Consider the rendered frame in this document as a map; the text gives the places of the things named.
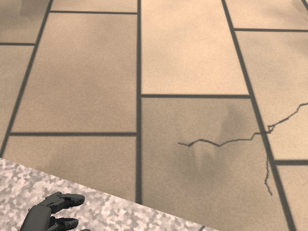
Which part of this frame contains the robot left hand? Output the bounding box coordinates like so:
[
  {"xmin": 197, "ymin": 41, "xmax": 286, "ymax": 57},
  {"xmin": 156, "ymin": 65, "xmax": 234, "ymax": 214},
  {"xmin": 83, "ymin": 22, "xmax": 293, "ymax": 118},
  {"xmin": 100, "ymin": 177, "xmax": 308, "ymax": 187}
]
[{"xmin": 17, "ymin": 192, "xmax": 90, "ymax": 231}]

